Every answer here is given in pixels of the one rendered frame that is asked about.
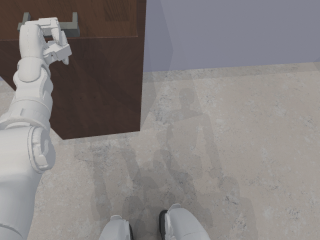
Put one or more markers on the cabinet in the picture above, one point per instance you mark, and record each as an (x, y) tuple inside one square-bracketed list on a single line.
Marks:
[(99, 92)]

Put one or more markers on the robot right thigh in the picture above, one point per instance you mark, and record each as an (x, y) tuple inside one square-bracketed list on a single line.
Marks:
[(181, 224)]

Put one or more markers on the robot left hand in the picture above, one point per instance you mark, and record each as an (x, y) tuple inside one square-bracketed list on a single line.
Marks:
[(33, 44)]

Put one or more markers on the handle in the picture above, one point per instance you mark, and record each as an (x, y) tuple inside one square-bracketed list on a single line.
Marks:
[(71, 29)]

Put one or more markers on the left robot upper arm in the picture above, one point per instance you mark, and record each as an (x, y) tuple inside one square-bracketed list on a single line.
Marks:
[(25, 154)]

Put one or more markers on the drawer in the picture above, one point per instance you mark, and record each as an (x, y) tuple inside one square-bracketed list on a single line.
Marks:
[(96, 18)]

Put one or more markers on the robot left thigh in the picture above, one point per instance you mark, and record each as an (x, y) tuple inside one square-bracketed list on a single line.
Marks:
[(116, 230)]

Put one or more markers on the left robot forearm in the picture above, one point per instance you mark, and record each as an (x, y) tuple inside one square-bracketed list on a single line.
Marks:
[(32, 102)]

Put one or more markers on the robot thigh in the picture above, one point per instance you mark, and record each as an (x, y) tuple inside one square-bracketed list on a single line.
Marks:
[(116, 230), (181, 224)]

